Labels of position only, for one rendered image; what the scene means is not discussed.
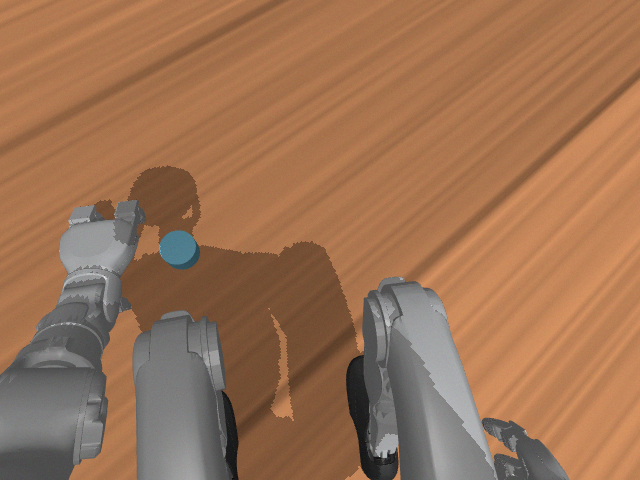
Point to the left robot arm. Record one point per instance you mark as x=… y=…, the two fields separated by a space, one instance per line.
x=53 y=406

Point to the right robot hand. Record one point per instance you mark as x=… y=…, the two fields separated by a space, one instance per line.
x=535 y=462

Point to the right robot foot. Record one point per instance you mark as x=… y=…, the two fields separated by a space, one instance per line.
x=375 y=468

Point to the tin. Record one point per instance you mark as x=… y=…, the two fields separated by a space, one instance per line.
x=179 y=249

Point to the left robot hand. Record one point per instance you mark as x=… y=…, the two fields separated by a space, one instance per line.
x=93 y=242

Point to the left robot foot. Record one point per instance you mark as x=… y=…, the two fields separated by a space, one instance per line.
x=232 y=439

